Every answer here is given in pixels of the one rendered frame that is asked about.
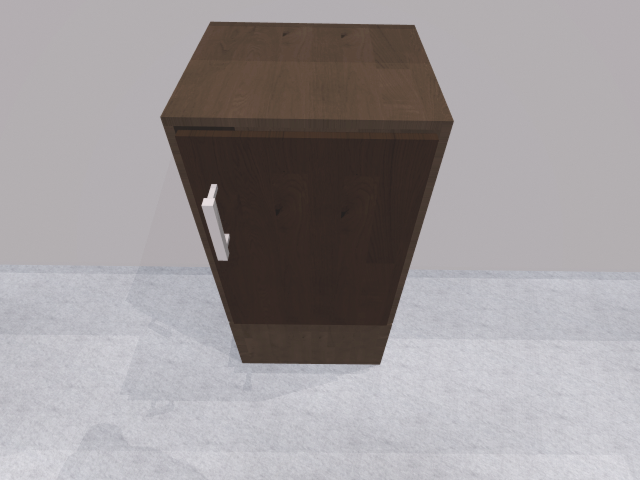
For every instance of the cupboard door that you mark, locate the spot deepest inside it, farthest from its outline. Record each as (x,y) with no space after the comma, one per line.
(320,222)

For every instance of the handle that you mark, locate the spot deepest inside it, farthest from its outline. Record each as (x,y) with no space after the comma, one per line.
(219,239)

